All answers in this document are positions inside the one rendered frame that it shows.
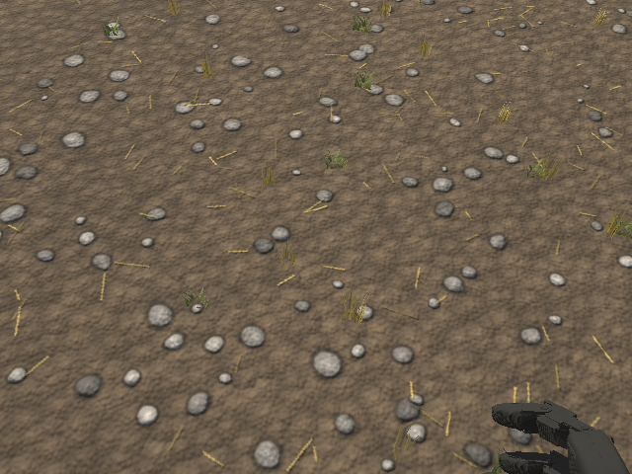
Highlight right robot hand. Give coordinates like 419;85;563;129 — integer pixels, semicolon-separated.
483;400;630;474

